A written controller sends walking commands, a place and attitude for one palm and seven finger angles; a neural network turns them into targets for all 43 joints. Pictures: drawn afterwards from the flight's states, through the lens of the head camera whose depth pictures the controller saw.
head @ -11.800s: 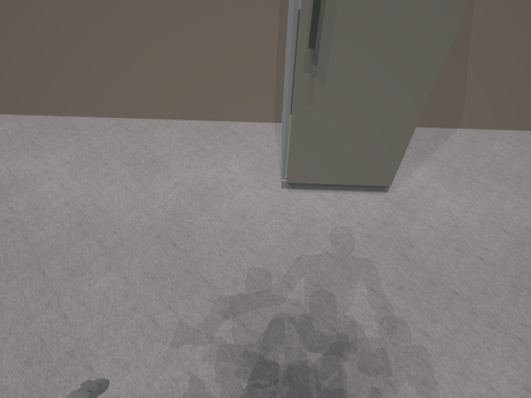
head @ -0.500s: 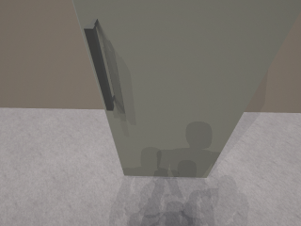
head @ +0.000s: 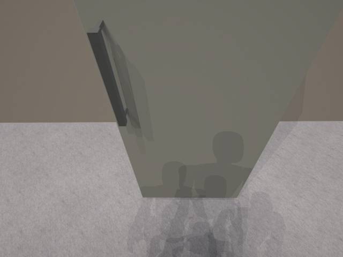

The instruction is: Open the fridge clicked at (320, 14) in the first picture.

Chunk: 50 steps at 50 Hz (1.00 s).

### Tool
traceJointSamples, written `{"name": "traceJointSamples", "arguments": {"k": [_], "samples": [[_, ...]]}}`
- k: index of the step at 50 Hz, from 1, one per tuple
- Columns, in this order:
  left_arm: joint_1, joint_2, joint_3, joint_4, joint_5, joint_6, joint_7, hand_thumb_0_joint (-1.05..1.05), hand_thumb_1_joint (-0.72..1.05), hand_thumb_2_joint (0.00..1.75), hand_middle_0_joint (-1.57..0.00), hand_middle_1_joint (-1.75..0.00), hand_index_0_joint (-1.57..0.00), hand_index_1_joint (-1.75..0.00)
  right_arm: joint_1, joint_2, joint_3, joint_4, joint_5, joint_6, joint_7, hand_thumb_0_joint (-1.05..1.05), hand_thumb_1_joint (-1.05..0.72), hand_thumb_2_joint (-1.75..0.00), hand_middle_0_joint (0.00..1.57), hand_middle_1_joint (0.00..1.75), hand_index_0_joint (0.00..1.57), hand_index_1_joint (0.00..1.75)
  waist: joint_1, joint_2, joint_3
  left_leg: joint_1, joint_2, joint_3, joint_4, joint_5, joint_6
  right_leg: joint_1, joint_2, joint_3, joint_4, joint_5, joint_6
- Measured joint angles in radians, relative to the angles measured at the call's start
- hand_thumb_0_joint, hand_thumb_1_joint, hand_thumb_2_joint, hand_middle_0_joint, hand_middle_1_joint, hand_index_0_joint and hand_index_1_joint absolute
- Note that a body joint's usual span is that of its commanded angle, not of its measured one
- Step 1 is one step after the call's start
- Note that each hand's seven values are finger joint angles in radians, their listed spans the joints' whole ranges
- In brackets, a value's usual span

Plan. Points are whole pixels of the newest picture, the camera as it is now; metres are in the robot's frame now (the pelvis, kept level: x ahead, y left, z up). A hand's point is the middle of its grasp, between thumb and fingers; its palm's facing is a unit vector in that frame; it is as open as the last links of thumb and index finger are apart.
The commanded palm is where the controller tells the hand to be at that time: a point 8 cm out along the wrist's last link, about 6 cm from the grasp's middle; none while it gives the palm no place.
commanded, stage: look again from close up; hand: left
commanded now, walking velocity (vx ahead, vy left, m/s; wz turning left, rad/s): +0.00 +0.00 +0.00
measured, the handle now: (113, 81) +0.48 +0.17 +0.16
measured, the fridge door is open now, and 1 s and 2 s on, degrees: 0 0 0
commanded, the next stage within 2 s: raise the hand to about handle height in 0.52 s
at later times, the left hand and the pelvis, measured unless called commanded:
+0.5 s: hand out of the picture +0.02 +0.17 -0.17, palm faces +0.03 -0.97 -0.22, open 7.3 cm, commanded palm none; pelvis +0.01 -0.01 +0.00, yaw +1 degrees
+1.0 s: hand (100, 238) +0.16 +0.16 +0.00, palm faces +0.00 -1.00 -0.03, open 8.3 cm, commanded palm +0.13 +0.23 -0.01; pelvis -0.03 -0.02 -0.04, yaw +1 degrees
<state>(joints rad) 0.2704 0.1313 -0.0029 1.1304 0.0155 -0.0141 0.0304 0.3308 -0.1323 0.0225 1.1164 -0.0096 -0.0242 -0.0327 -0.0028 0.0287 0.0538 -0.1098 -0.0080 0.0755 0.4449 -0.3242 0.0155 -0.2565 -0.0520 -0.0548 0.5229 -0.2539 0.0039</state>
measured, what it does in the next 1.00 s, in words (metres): stands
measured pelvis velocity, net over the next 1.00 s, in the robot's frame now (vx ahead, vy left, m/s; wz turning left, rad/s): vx -0.03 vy -0.02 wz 0.01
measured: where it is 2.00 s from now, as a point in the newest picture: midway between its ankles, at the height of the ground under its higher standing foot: outside the picture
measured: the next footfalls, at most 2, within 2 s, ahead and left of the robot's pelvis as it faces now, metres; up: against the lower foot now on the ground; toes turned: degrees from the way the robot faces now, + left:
none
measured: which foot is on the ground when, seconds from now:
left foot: down 0.00-1.00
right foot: down 0.00-1.00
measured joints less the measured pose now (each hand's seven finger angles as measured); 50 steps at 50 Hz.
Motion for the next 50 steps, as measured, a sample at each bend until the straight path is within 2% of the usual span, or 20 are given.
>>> {"name": "traceJointSamples", "arguments": {"k": [32,33,34,36,37,38,40,43,46,48,50], "samples": [[-0.039,0.025,0.010,-0.021,0.000,-0.007,0.003,0.01,0.92,0.90,-0.20,-0.30,-0.20,-0.30,-0.069,-0.027,-0.013,0.000,0.002,0.007,0.000,0.00,-0.91,-0.90,0.20,0.30,0.20,0.30,0.008,-0.005,0.002,0.004,0.031,-0.018,0.003,-0.005,-0.027,0.021,0.028,-0.025,-0.021,-0.006,-0.022],[0.010,0.023,0.020,-0.176,-0.042,0.050,0.006,0.01,0.92,0.90,-0.20,-0.30,-0.20,-0.30,-0.055,-0.032,-0.009,-0.039,0.015,-0.003,-0.004,0.00,-0.91,-0.90,0.20,0.30,0.20,0.30,0.009,-0.004,0.003,-0.007,0.035,-0.017,0.017,-0.012,-0.026,0.013,0.030,-0.026,-0.015,-0.005,-0.022],[0.069,0.021,0.031,-0.362,-0.068,0.060,0.014,0.01,0.92,0.90,-0.20,-0.30,-0.20,-0.30,-0.031,-0.039,-0.007,-0.081,0.022,-0.045,-0.019,0.01,-0.91,-0.90,0.20,0.30,0.20,0.30,0.018,-0.007,0.003,-0.006,0.032,-0.013,0.016,-0.015,-0.025,0.007,0.028,-0.021,-0.006,-0.006,-0.023],[0.133,0.015,0.025,-0.611,-0.099,-0.004,0.053,0.02,0.91,0.90,-0.20,-0.31,-0.20,-0.31,0.000,-0.062,-0.015,-0.131,0.036,-0.136,-0.045,0.01,-0.92,-0.90,0.20,0.30,0.20,0.30,0.022,0.004,-0.030,-0.020,0.027,-0.017,0.022,-0.014,-0.022,-0.003,0.022,-0.025,0.000,-0.009,-0.021],[0.143,0.010,0.022,-0.714,-0.119,-0.012,0.065,0.02,0.90,0.89,-0.20,-0.31,-0.20,-0.31,0.004,-0.076,-0.020,-0.161,0.046,-0.164,-0.049,0.01,-0.92,-0.90,0.20,0.30,0.20,0.30,0.015,0.013,-0.044,-0.030,0.023,-0.024,0.031,-0.014,-0.021,-0.008,0.016,-0.031,0.004,-0.011,-0.018],[0.141,0.006,0.026,-0.804,-0.134,-0.029,0.064,0.02,0.89,0.89,-0.20,-0.32,-0.20,-0.32,-0.001,-0.088,-0.026,-0.194,0.048,-0.187,-0.051,0.01,-0.92,-0.90,0.20,0.30,0.20,0.30,0.007,0.019,-0.057,-0.046,0.019,-0.031,0.045,-0.015,-0.019,-0.018,0.011,-0.036,0.013,-0.013,-0.016],[0.107,0.006,0.051,-0.923,-0.150,-0.107,0.040,0.02,0.86,0.88,-0.20,-0.33,-0.20,-0.33,-0.030,-0.104,-0.039,-0.257,0.040,-0.224,-0.052,0.01,-0.91,-0.90,0.20,0.30,0.20,0.30,-0.008,0.018,-0.088,-0.095,0.014,-0.035,0.085,-0.024,-0.016,-0.063,0.003,-0.040,0.048,-0.021,-0.014],[0.049,0.020,0.111,-0.987,-0.181,-0.279,-0.052,0.01,0.81,0.86,-0.21,-0.36,-0.21,-0.36,-0.092,-0.108,-0.056,-0.362,0.033,-0.253,-0.031,0.01,-0.91,-0.90,0.20,0.30,0.20,0.30,-0.016,-0.010,-0.130,-0.192,0.018,-0.023,0.170,-0.050,-0.019,-0.167,0.002,-0.025,0.132,-0.040,-0.020],[0.053,0.033,0.153,-1.001,-0.227,-0.451,-0.203,0.01,0.75,0.83,-0.21,-0.40,-0.21,-0.40,-0.151,-0.115,-0.068,-0.472,0.028,-0.260,0.005,0.01,-0.91,-0.90,0.20,0.30,0.20,0.30,-0.017,-0.043,-0.145,-0.296,0.028,-0.013,0.284,-0.092,-0.024,-0.273,0.008,-0.013,0.234,-0.070,-0.028],[0.089,0.044,0.163,-1.001,-0.245,-0.494,-0.294,0.01,0.71,0.81,-0.21,-0.43,-0.21,-0.43,-0.175,-0.132,-0.073,-0.541,0.032,-0.253,0.019,0.01,-0.91,-0.90,0.20,0.30,0.20,0.30,-0.009,-0.055,-0.143,-0.351,0.034,-0.012,0.352,-0.119,-0.027,-0.326,0.009,-0.011,0.293,-0.090,-0.032],[0.140,0.055,0.162,-1.009,-0.258,-0.470,-0.343,0.01,0.66,0.79,-0.22,-0.46,-0.22,-0.46,-0.185,-0.150,-0.077,-0.598,0.040,-0.240,0.017,0.01,-0.91,-0.90,0.20,0.30,0.20,0.30,0.006,-0.063,-0.142,-0.395,0.034,-0.016,0.403,-0.137,-0.022,-0.366,0.006,-0.013,0.337,-0.106,-0.031]]}}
